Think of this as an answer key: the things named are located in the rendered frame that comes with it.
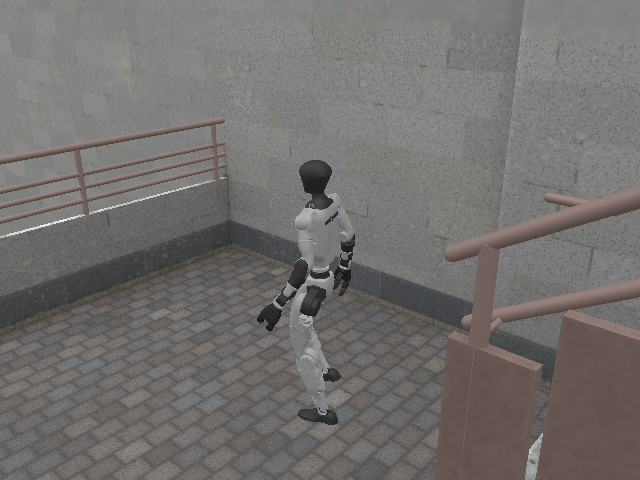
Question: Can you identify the left robot forearm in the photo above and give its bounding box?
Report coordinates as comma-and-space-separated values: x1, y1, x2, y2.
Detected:
273, 259, 308, 310

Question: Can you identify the left robot foot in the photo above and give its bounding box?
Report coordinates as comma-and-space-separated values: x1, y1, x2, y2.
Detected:
298, 407, 338, 425

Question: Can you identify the robot right upper arm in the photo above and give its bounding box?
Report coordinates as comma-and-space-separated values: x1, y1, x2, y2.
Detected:
327, 193, 355, 242

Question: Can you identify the right robot forearm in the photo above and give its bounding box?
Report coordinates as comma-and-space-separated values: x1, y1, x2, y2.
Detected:
339, 234, 355, 270

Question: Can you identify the left robot hand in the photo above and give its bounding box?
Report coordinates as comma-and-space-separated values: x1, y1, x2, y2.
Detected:
257, 303, 282, 332

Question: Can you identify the right robot shin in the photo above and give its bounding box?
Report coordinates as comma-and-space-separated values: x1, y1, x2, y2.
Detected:
289, 325, 330, 374

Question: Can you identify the robot left upper arm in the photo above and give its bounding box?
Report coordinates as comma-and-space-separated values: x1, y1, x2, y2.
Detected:
295, 210, 316, 273

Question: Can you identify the right robot hand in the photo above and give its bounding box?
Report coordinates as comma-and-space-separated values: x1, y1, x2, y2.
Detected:
333, 266, 351, 296

